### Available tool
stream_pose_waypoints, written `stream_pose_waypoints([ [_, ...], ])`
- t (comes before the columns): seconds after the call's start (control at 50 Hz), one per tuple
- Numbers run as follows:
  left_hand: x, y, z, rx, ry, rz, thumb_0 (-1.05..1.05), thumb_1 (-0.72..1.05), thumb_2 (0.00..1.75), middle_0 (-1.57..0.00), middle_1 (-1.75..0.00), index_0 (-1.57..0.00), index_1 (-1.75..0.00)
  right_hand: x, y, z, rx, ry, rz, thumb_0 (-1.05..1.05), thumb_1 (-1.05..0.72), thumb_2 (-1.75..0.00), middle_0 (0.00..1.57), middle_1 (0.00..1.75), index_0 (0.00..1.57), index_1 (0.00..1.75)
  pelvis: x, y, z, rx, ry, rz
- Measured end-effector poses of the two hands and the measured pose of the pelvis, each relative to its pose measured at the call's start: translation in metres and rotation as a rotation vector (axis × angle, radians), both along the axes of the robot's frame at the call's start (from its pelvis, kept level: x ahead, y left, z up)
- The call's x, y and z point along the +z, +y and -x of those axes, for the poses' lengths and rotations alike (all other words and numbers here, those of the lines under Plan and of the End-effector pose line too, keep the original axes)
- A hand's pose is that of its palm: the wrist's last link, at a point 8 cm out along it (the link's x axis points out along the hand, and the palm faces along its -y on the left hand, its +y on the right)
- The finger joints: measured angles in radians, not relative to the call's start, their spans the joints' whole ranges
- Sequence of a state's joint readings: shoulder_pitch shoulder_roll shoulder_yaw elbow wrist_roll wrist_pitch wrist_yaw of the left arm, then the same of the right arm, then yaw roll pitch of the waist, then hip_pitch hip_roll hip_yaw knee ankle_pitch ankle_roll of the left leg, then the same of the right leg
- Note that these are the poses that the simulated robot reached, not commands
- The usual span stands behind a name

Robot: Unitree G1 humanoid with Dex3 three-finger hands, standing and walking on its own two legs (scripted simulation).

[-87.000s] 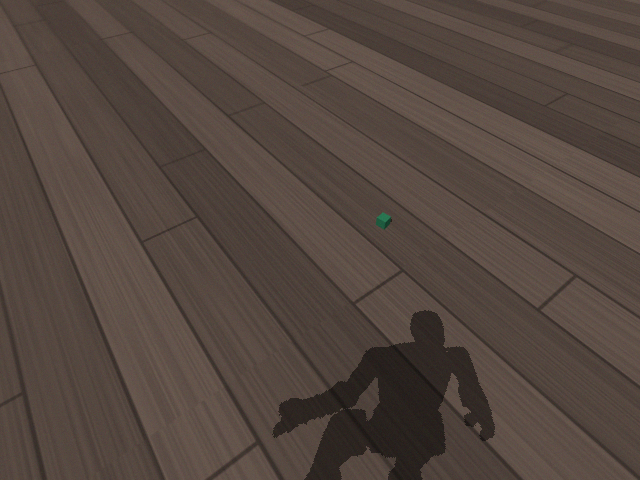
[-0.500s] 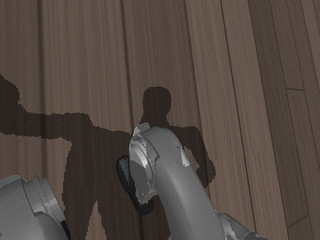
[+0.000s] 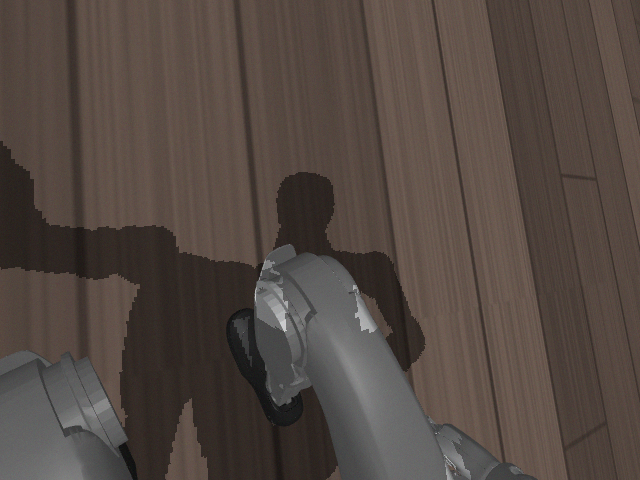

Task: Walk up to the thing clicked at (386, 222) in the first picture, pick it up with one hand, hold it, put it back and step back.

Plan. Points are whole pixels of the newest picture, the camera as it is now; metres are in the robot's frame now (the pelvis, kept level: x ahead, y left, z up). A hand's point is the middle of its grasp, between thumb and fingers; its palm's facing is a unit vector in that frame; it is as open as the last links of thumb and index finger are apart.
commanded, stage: open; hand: left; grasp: from above
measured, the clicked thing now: out of the picture +0.49 +0.26 -0.29
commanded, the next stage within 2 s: withdraw in 0.06 s
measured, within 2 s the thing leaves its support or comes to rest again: neither
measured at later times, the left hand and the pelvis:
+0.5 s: hand out of the picture +0.52 +0.27 -0.19, palm faces -0.24 -0.08 -0.97, open 14.0 cm; pelvis +0.01 -0.01 +0.01, yaw +1 degrees
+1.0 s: hand out of the picture +0.45 +0.23 -0.12, palm faces -0.52 -0.09 -0.85, open 13.9 cm; pelvis -0.01 -0.02 +0.04, yaw +9 degrees
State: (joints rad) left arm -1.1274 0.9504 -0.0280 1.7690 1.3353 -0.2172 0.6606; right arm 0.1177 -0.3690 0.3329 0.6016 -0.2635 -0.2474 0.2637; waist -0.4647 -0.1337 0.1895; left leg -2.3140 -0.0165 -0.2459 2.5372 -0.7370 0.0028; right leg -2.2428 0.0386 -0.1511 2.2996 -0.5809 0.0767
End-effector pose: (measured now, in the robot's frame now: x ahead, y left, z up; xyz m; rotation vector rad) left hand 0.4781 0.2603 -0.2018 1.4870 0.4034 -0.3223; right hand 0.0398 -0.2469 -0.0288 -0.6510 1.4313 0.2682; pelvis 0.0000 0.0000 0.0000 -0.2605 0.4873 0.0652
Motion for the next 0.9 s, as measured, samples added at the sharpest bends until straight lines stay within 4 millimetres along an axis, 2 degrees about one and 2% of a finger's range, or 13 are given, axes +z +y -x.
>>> stream_pose_waypoints([
  [0.22, -0.005, 0.002, -0.002, 0.005, 0.022, 0.009, 0.0, -0.47, 0.98, -0.09, -1.0, -0.1, -1.0, 0.001, 0.001, 0.004, -0.013, 0.027, 0.002, 0.0, -0.91, -0.9, 0.2, 0.3, 0.2, 0.3, 0.001, -0.002, -0.002, 0.001, 0.004, -0.003],
  [0.34, 0.005, 0.003, -0.009, 0.006, -0.022, 0.014, 0.0, -0.48, 0.99, -0.09, -1.02, -0.1, -1.01, 0.0, 0.0, 0.004, -0.018, 0.031, -0.005, 0.0, -0.91, -0.91, 0.2, 0.3, 0.2, 0.3, 0.003, -0.003, -0.003, 0.002, 0.01, -0.004],
  [0.44, 0.036, 0.005, -0.027, 0.05, -0.137, -0.001, 0.0, -0.5, 0.99, -0.09, -1.02, -0.1, -1.01, -0.001, -0.001, 0.004, -0.045, 0.033, -0.03, 0.0, -0.92, -0.91, 0.2, 0.3, 0.2, 0.3, 0.006, -0.004, -0.006, 0.004, 0.036, -0.012],
  [0.54, 0.091, 0.011, -0.042, 0.144, -0.243, -0.051, 0.0, -0.5, 0.99, -0.09, -1.01, -0.1, -1.01, -0.006, -0.003, 0.0, -0.117, 0.02, -0.081, 0.0, -0.92, -0.91, 0.2, 0.3, 0.2, 0.3, 0.014, -0.006, -0.011, 0.005, 0.095, -0.029],
  [0.64, 0.144, 0.021, -0.044, 0.263, -0.214, -0.104, 0.0, -0.51, 1.0, -0.08, -1.01, -0.09, -1.01, -0.015, -0.009, -0.011, -0.192, -0.016, -0.131, 0.0, -0.91, -0.91, 0.2, 0.3, 0.2, 0.3, 0.025, -0.007, -0.013, 0.012, 0.136, -0.055],
  [0.7, 0.168, 0.022, -0.038, 0.311, -0.142, -0.103, 0.0, -0.52, 1.01, -0.08, -1.01, -0.08, -1.01, -0.019, -0.014, -0.017, -0.226, -0.041, -0.143, 0.0, -0.91, -0.91, 0.2, 0.3, 0.2, 0.3, 0.032, -0.008, -0.011, 0.025, 0.14, -0.076],
  [0.78, 0.181, 0.012, -0.025, 0.28, -0.011, -0.078, 0.0, -0.54, 1.03, -0.08, -1.01, -0.08, -1.02, -0.019, -0.022, -0.023, -0.245, -0.06, -0.127, 0.0, -0.92, -0.91, 0.2, 0.3, 0.2, 0.3, 0.042, -0.011, -0.005, 0.048, 0.121, -0.1],
  [0.9, 0.163, -0.02, 0.003, 0.112, 0.134, 0.003, 0.0, -0.53, 1.03, -0.09, -1.0, -0.09, -1.02, -0.013, -0.038, -0.028, -0.221, -0.069, -0.044, 0.0, -0.92, -0.91, 0.2, 0.3, 0.2, 0.3, 0.05, -0.017, 0.005, 0.07, 0.1, -0.121],
])
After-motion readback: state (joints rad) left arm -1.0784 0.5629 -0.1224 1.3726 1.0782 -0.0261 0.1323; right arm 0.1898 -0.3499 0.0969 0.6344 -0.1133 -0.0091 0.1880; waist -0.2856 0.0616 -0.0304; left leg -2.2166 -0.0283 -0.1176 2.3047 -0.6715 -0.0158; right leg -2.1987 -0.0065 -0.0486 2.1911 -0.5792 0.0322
